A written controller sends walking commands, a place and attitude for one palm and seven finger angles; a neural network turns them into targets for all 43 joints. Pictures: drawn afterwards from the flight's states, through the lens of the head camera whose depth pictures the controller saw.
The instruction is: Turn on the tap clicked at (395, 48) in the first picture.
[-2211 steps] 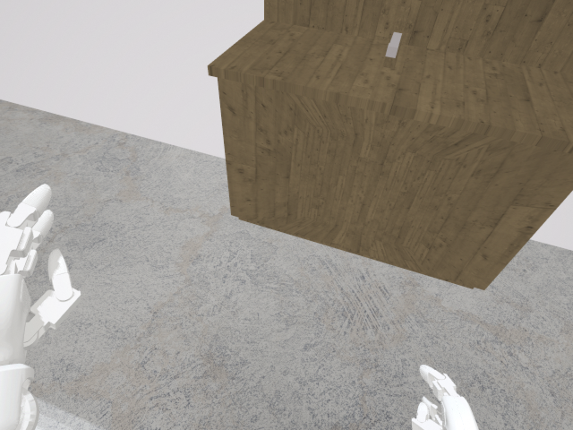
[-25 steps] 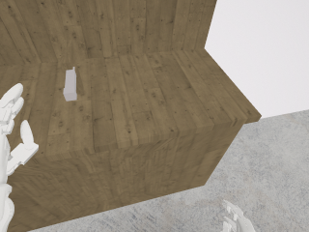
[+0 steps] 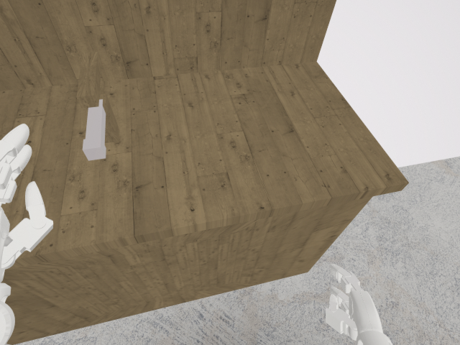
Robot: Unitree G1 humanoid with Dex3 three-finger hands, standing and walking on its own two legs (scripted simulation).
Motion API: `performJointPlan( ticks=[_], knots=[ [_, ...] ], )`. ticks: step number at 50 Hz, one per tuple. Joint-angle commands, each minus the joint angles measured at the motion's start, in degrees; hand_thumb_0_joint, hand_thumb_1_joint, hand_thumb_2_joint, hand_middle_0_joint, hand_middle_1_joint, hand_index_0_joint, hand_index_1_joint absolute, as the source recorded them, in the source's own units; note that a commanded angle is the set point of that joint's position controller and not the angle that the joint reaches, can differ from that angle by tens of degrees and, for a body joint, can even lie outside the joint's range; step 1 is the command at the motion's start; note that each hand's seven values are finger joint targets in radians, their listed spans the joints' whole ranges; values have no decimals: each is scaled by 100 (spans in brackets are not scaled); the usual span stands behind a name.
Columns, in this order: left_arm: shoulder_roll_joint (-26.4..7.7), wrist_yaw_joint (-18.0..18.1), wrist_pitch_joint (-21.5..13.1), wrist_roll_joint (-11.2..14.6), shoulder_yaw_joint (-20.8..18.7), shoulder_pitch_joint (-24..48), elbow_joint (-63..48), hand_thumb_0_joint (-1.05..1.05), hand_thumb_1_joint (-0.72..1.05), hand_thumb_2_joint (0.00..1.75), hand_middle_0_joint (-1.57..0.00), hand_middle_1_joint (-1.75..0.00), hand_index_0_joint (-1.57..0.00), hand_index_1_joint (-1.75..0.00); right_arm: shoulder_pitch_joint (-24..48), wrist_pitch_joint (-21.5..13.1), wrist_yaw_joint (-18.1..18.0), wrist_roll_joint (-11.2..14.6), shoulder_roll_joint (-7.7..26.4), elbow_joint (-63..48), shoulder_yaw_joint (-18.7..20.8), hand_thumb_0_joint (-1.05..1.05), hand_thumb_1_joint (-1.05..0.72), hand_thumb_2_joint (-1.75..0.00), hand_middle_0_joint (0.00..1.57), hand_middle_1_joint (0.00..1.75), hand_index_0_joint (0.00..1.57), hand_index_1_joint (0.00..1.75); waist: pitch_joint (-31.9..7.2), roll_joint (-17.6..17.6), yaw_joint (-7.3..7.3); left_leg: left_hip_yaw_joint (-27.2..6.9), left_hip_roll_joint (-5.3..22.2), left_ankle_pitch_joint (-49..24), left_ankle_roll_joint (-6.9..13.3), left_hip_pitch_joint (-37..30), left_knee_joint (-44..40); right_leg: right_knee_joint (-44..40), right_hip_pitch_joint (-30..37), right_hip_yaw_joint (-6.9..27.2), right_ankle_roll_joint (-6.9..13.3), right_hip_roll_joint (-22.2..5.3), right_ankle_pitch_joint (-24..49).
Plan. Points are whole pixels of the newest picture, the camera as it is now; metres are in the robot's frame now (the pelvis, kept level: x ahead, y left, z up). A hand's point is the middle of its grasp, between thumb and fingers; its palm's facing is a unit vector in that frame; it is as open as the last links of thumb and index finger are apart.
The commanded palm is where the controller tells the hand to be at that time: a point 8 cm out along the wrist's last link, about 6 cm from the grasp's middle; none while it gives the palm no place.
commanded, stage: come to a stop and stand still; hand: left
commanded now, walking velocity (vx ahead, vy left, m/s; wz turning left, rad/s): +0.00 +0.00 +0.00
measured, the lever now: (94, 148) +0.38 +0.28 +0.11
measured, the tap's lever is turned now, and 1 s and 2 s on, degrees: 0 0 0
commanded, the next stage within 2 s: look again from close up in 0.58 s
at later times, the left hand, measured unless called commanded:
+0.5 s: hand (72, 253) +0.19 +0.21 +0.14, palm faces +0.27 -0.88 -0.39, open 7.4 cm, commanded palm +0.14 +0.27 +0.18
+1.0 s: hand (46, 238) +0.20 +0.25 +0.15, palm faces +0.37 -0.86 -0.34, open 7.4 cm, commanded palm +0.14 +0.28 +0.18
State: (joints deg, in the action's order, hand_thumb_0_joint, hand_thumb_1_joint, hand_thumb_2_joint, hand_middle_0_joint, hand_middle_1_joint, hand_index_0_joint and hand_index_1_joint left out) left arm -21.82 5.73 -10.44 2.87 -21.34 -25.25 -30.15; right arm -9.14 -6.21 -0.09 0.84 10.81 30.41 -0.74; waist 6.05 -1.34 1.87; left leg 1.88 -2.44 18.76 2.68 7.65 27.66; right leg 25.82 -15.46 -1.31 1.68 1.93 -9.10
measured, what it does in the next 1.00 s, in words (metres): stands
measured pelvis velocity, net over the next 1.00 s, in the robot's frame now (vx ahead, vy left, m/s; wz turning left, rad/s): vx -0.02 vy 0.00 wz -0.01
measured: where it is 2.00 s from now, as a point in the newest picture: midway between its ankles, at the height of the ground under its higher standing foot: outside the picture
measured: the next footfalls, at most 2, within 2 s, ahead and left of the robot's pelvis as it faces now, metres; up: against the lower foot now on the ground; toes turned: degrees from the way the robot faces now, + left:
none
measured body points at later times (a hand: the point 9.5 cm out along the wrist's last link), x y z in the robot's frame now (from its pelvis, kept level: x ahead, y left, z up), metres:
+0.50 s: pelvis -0.03 -0.01 +0.00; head -0.02 -0.01 +0.45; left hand +0.17 +0.26 +0.17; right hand +0.12 -0.24 -0.08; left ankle -0.04 +0.08 -0.74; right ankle +0.05 -0.10 -0.74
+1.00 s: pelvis -0.02 +0.00 +0.00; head -0.01 +0.02 +0.45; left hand +0.18 +0.29 +0.17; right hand +0.16 -0.22 -0.06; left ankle -0.04 +0.08 -0.74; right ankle +0.05 -0.10 -0.74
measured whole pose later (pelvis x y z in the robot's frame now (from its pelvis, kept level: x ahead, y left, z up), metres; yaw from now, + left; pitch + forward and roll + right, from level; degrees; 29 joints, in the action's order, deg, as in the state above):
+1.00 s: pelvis -0.02 +0.00 +0.00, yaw -1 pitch -3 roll +0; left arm -19.9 4.8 -12.9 1.7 -19.5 -21.5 -22.3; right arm -12.9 -10.3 -0.1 0.5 10.8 32.4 -1.9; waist 3.7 -2.6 1.9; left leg 2.7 -2.5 16.6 3.2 7.1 26.1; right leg 23.3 -14.6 -0.4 1.6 2.0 -6.2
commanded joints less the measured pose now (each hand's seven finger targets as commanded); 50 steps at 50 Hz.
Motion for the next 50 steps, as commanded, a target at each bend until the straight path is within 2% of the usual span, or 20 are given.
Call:
performJointPlan(
  ticks=[1,3,9,10,11,12,13,14,16,19,20,22,23,24,27,29,35,41,49,50],
  knots=[
    [-833,188,-322,30,-590,259,-1063,0,90,90,-20,-30,-20,-30,200,-195,-139,15,734,-801,308,0,-90,-90,20,30,20,30,-1369,337,-84,-446,747,-2132,-475,201,-293,-47,1085,684,161,-724,2012],
    [-828,217,-314,16,-556,358,-1078,0,90,90,-20,-30,-20,-30,188,-188,-165,4,745,-768,308,0,-90,-90,20,30,20,30,-1357,309,-87,-472,689,-1498,-371,256,-391,-191,1052,822,144,-758,1591],
    [-890,283,-257,-46,-501,634,-1199,0,90,90,-20,-30,-20,-30,334,-230,-205,14,763,-727,262,0,-90,-90,20,30,20,30,-1137,410,-67,-544,671,-1011,-241,256,-701,-397,884,824,81,-628,574],
    [-5340,226,-970,-1052,-3537,6700,-2408,0,90,90,-20,-30,-20,-30,-694,-609,-213,-360,894,-362,179,0,-90,-90,20,30,20,30,-426,245,-74,-337,705,-1774,-36,1520,-18,-106,740,574,-248,-296,767],
    [-1858,-77,-723,-331,-1533,3315,1122,0,90,90,-20,-30,-20,-30,-48,-629,-169,-82,255,-180,57,0,-90,-90,20,30,20,30,-1725,146,25,-524,488,-1772,-44,569,-183,-168,754,639,278,-818,809],
    [-1348,-46,-699,-91,-1050,1653,604,0,90,90,-20,-30,-20,-30,-165,-679,-143,-44,468,-547,225,0,-90,-90,20,30,20,30,-1156,242,146,-456,563,-1662,-234,392,-303,-473,887,1301,193,-714,1469],
    [-914,-39,-671,-23,-668,1378,680,0,90,90,-20,-30,-20,-30,-227,-652,-88,-30,753,-539,284,0,-90,-90,20,30,20,30,-1500,646,1,-367,486,-1379,-275,406,-402,-276,1312,1219,198,-794,1474],
    [-341,-103,-685,85,-174,987,595,0,90,90,-20,-30,-20,-30,54,-640,7,81,651,-536,274,0,-90,-90,20,30,20,30,-1653,1154,-19,-285,538,-1706,-271,177,-448,10,1233,909,149,-714,1603],
    [-475,-92,-769,66,-48,600,-234,0,90,90,-20,-30,-20,-30,-44,-613,138,37,820,-632,295,0,-90,-90,20,30,20,30,-1497,1137,55,-472,763,-1695,-192,720,-621,135,1475,716,44,-661,1180],
    [-715,26,-714,51,-283,34,-185,0,90,90,-20,-30,-20,-30,217,-592,149,116,768,-667,257,0,-90,-90,20,30,20,30,-1103,247,100,-483,809,-789,-80,1173,-907,88,1462,533,-57,-535,545],
    [-832,53,-712,45,-438,119,-179,0,90,90,-20,-30,-20,-30,142,-567,99,91,778,-687,273,0,-90,-90,20,30,20,30,-1084,-260,82,-534,794,-602,-80,1308,-892,1,1493,501,-79,-561,369],
    [-1133,78,-708,94,-818,320,-41,0,90,90,-20,-30,-20,-30,162,-533,-26,78,780,-711,291,0,-90,-90,20,30,20,30,-837,-893,67,-541,656,-29,-71,1279,-800,-493,1076,797,-87,-626,-439],
    [-1201,70,-725,100,-911,461,-75,0,90,90,-20,-30,-20,-30,154,-526,-79,66,775,-727,288,0,-90,-90,20,30,20,30,-718,-942,33,-564,569,196,-55,1209,-749,-764,801,956,-64,-670,-957],
    [-1522,93,-755,89,-1175,698,-398,0,90,90,-20,-30,-20,-30,252,-510,-118,64,797,-725,258,0,-90,-90,20,30,20,30,-677,-553,7,-529,536,208,-37,1029,-732,-840,582,994,-24,-680,-1118],
    [-1223,41,-843,44,-834,1071,-566,0,90,90,-20,-30,-20,-30,187,-601,-183,33,723,-711,204,0,-90,-90,20,30,20,30,-707,444,-2,-474,513,621,39,1022,-809,-862,551,1061,-22,-660,-1480],
    [-1126,28,-880,8,-663,1325,-885,0,90,90,-20,-30,-20,-30,202,-711,-172,30,706,-686,165,0,-90,-90,20,30,20,30,-797,720,8,-420,508,657,42,915,-825,-806,630,992,-25,-605,-1316],
    [-544,52,-780,-104,-77,1173,-437,0,90,90,-20,-30,-20,-30,-44,-884,-115,11,796,-520,204,0,-90,-90,20,30,20,30,-858,416,6,-434,539,310,-27,920,-929,-618,884,817,-63,-465,-903],
    [-686,58,-687,-120,-301,991,-84,0,90,90,-20,-30,-20,-30,-2,-729,-90,19,803,-580,227,0,-90,-90,20,30,20,30,-625,35,8,-489,565,-243,-119,1098,-947,-612,960,776,-50,-464,-318],
    [-961,50,-740,-97,-567,1012,-1071,0,90,90,-20,-30,-20,-30,173,-686,-60,-11,756,-706,210,0,-90,-90,20,30,20,30,-1181,587,18,-412,582,-1222,-207,729,-842,-188,1512,519,-37,-416,1053],
    [-818,53,-725,-81,-467,909,-963,0,90,90,-20,-30,-20,-30,135,-670,-65,-34,751,-709,210,0,-90,-90,20,30,20,30,-1218,513,-3,-452,597,-1373,-234,748,-811,-158,1585,482,-33,-447,1174]
  ],
)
